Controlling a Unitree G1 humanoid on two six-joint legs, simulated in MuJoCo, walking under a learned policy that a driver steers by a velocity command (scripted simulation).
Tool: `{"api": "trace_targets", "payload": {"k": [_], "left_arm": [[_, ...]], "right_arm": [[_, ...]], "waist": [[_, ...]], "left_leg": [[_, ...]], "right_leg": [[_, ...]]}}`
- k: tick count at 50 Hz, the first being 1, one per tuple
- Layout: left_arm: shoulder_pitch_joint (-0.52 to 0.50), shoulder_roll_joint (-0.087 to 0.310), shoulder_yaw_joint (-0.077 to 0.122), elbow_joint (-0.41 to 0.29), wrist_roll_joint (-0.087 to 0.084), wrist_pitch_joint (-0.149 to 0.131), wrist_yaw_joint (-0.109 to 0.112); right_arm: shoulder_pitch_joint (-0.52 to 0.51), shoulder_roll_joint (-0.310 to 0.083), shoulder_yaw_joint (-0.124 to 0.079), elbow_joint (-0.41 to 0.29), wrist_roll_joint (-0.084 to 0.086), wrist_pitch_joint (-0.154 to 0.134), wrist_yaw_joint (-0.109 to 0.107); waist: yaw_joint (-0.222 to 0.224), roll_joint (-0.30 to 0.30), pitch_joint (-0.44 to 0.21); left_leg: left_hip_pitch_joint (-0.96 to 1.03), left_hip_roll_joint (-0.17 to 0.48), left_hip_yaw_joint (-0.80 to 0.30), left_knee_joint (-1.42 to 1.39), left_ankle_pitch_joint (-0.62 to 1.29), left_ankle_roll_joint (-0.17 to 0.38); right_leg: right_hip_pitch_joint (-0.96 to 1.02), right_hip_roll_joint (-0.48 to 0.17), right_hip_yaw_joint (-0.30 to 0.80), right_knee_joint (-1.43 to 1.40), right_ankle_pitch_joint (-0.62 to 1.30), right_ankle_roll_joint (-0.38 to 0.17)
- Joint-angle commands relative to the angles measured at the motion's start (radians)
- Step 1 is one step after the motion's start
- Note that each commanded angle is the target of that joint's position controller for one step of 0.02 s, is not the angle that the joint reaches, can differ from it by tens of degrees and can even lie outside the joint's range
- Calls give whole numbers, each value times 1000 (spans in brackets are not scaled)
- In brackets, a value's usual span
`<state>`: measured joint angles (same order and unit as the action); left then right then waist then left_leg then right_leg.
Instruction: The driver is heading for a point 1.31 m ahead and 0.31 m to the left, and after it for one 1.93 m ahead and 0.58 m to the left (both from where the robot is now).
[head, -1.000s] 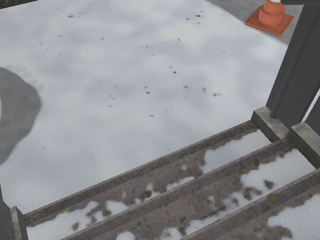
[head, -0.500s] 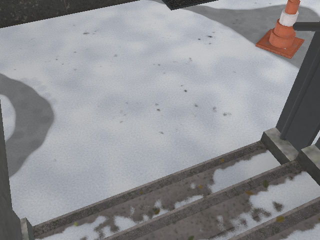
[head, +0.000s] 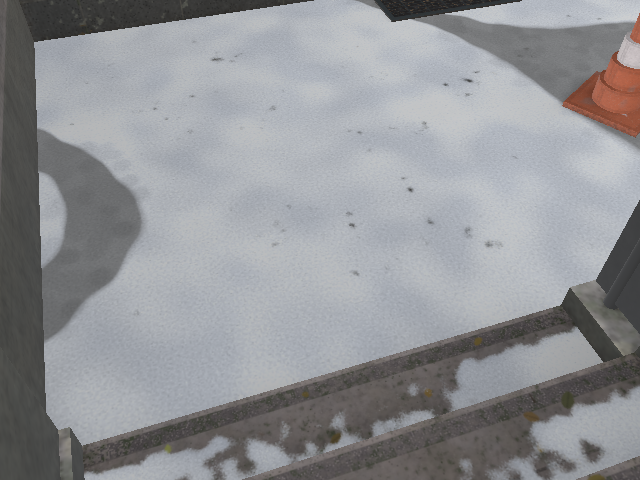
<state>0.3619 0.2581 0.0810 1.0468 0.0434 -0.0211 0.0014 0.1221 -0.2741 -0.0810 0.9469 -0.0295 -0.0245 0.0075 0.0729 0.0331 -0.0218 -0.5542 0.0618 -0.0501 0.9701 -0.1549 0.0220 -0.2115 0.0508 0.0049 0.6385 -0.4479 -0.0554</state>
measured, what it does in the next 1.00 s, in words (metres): goes down: left foot 0.15 m lower, then right foot 0.15 m lower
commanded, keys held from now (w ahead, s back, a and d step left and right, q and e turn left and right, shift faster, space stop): w+shift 0.26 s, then shift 0.74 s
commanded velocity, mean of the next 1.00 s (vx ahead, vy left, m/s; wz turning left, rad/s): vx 0.43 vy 0.00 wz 0.00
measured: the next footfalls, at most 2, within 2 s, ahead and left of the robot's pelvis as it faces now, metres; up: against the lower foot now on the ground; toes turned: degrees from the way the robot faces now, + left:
left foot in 0.24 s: +0.21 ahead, +0.21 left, -0.15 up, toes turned +2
right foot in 0.70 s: +0.59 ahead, +0.07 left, -0.31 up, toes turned -2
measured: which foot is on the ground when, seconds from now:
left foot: up 0.00-0.22, down 0.24-0.70, up 0.72-1.00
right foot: down 0.00-0.24, up 0.26-0.68, down 0.70-1.00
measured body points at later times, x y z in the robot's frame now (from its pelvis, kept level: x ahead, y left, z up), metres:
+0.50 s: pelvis +0.27 +0.13 -0.18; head +0.29 +0.16 +0.27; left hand +0.41 +0.36 -0.33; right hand +0.16 -0.09 -0.31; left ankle +0.17 +0.21 -0.87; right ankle +0.42 +0.00 -0.82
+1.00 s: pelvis +0.50 +0.13 -0.30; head +0.50 +0.12 +0.15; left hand +0.51 +0.35 -0.45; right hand +0.59 -0.10 -0.45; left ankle +0.53 +0.28 -0.98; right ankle +0.55 +0.07 -1.02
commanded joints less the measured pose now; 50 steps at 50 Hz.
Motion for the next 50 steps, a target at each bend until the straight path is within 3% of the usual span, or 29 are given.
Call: {"api": "trace_targets", "payload": {"k": [1, 5, 7, 10, 11, 12, 13, 14, 15, 16, 18, 20, 23, 24, 26, 27, 29, 32, 33, 34, 35, 36, 37, 38, 40, 41, 43, 47, 50], "left_arm": [[-12, 83, 4, -37, -5, -50, 20], [-92, 130, 6, -74, 0, -56, 11], [-87, 128, 11, -65, 18, -40, 15], [-100, 134, 13, -56, 47, -21, 33], [-123, 135, 19, -40, 48, -13, 46], [-205, 44, 10, -59, 44, -8, 46], [-214, -95, -36, -137, 44, -33, 49], [14, -108, -45, -171, -2, -65, 59], [56, -51, -44, -150, 2, -59, 55], [-65, 13, -29, -142, 27, -39, 53], [-134, 31, -20, -117, 33, -8, 36], [-230, 18, -32, -160, 31, -4, 15], [-165, -34, -44, -89, 26, 10, 3], [-208, -29, -41, -95, 20, -7, -4], [-439, -33, -49, -144, 13, -25, -9], [-496, -29, -56, -153, 27, -40, -19], [-540, -83, -79, -190, -10, -29, -30], [-397, -61, -77, -169, -29, -33, -33], [-230, -39, -66, -131, -36, -32, -34], [-36, -4, -56, -66, -14, -29, -20], [125, 29, -38, 0, -21, -11, -25], [183, 96, -36, 2, -8, -21, -38], [158, 86, -46, -17, -39, -25, -45], [78, 13, -62, -62, -59, -17, -34], [-79, -33, -78, -102, -38, -34, 12], [-69, -22, -76, -94, -28, -46, 22], [-87, -14, -74, -81, -33, -54, 25], [-189, -7, -91, -117, -35, -37, 18], [-179, -14, -96, -133, -40, -11, 17]], "right_arm": [[-100, -67, -22, -77, 6, -14, 13], [-181, -50, 2, -111, 33, 14, 46], [-153, -72, 3, -104, 52, 37, 44], [155, -144, -30, -17, 36, 50, 12], [393, -161, -47, 65, 13, 35, -5], [534, -145, -42, 121, 19, 15, -8], [514, -132, 14, 124, 18, -8, 8], [506, -192, -1, 122, 55, -10, 11], [446, -209, -10, 119, 87, -16, -8], [290, -135, 12, 65, 76, -26, -24], [195, -105, 34, 42, 8, -52, -29], [94, -96, 34, 26, 34, -76, -40], [251, -125, 20, 60, 60, -63, -44], [336, -44, 25, 89, 78, -61, -48], [463, 40, 46, 97, 59, -52, -69], [452, 52, 52, 93, 40, -55, -78], [433, 42, 53, 101, 44, -41, -62], [484, 59, 55, 134, 30, -43, -41], [477, 60, 63, 153, 23, -29, -38], [467, 1, 47, 142, 35, -21, -49], [455, -24, 32, 135, 30, -20, -39], [554, 39, 23, 121, 63, -15, -50], [602, 32, 33, 92, 113, -12, -65], [537, -11, 37, 79, 88, -8, -63], [379, -1, 38, 55, 13, 17, -60], [331, 2, 34, 47, -21, 29, -61], [282, 63, 46, 45, -8, 54, -57], [348, 76, 69, 94, 25, 63, -43], [249, 39, 76, 73, -8, 81, -41]], "waist": [[-20, -78, 94], [-24, -88, 39], [-38, -137, 132], [-170, -86, 141], [-285, 26, 79], [-366, 201, 88], [-264, 361, 161], [-116, 562, -65], [-69, 454, -108], [-58, 150, 65], [-26, -18, 174], [28, 38, 169], [-20, 172, 9], [-42, 135, 29], [-144, 42, 134], [-151, -10, 137], [-200, 20, 165], [-172, -2, 152], [-92, 17, 108], [1, -39, 66], [80, -116, -27], [18, -246, -171], [10, -249, -370], [6, -123, -335], [-59, -46, -142], [-61, -45, -74], [-120, -15, 17], [-202, -176, -129], [-172, -114, -16]], "left_leg": [[-230, 65, -159, -136, 356, -23], [309, 7, 23, -308, 478, -33], [295, 49, 28, -383, 403, -23], [416, 78, 12, -485, 145, 11], [592, 23, 65, -553, 127, 27], [701, 53, -10, -454, 96, 74], [681, 33, -25, -60, 521, -57], [820, 214, -425, -253, 472, -27], [733, 347, -763, -549, -165, 79], [520, 315, -693, -610, -426, 94], [260, 283, -502, -398, 141, 118], [-19, 145, -276, -441, 158, 135], [124, 163, -170, -387, 728, 139], [282, 162, -205, -321, 477, 169], [504, 98, -215, -292, 234, 177], [506, 77, -183, -251, 177, 178], [342, 26, -62, -274, 150, 139], [223, 3, -41, -98, 165, 124], [230, -13, -30, 52, 310, 116], [235, -27, 20, 278, 366, 98], [105, -97, 76, 558, 24, 74], [-149, -213, 102, 975, -845, 50], [-319, -164, -43, 1001, -829, 42], [-334, -82, -54, 833, -718, 41], [-219, -38, -61, 664, -481, 20], [-132, -37, -87, 580, -345, 8], [69, -40, -77, 274, -149, -27], [435, -65, 9, 102, 93, -36], [431, -49, 11, 20, -66, -21]], "right_leg": [[-1, -242, 324, -160, -152, -197], [-342, -173, 135, -112, -171, -115], [-292, -184, 125, -19, -177, -103], [-176, -188, 106, 374, 175, -90], [-167, -132, 75, 738, 374, -88], [-432, 8, 70, 1284, -89, -101], [-808, 98, 219, 1571, -353, -146], [-955, 97, 208, 1575, -306, -141], [-994, 52, 178, 1461, -222, -105], [-987, -6, 165, 1344, -92, -79], [-860, -81, 223, 1082, 165, -40], [-581, -96, 89, 597, 408, 21], [-296, -59, -44, 539, 515, 10], [-465, -115, 38, 495, 637, -10], [-731, -109, -10, 272, 771, -18], [-677, -111, -4, 95, 866, -4], [-395, -63, -70, -131, 914, -4], [-80, -41, -100, -189, 896, -4], [36, -28, -95, -245, 874, -17], [191, -52, -102, -408, 989, -18], [438, -111, -64, -421, 1049, -37], [730, -333, 98, -51, 1815, -110], [944, -511, 274, 105, 1949, -233], [760, -473, 245, -17, 1516, -254], [280, -427, 282, -222, 830, -308], [87, -429, 286, -243, 860, -312], [-203, -335, 167, -286, 907, -259], [-324, -215, -2, -219, 917, -168], [-390, -221, 69, -265, 495, -154]]}}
